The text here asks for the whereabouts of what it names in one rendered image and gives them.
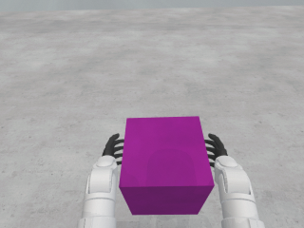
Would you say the carton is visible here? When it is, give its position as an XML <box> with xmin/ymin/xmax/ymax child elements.
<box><xmin>119</xmin><ymin>116</ymin><xmax>215</xmax><ymax>216</ymax></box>

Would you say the robot right hand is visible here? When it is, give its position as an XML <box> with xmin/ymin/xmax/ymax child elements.
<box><xmin>204</xmin><ymin>133</ymin><xmax>228</xmax><ymax>168</ymax></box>

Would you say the robot left forearm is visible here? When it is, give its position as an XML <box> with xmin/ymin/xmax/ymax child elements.
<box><xmin>76</xmin><ymin>155</ymin><xmax>118</xmax><ymax>228</ymax></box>

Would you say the robot left hand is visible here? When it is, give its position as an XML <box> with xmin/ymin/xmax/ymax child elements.
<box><xmin>102</xmin><ymin>133</ymin><xmax>124</xmax><ymax>165</ymax></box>

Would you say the robot right forearm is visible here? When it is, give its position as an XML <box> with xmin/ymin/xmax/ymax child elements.
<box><xmin>214</xmin><ymin>155</ymin><xmax>265</xmax><ymax>228</ymax></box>

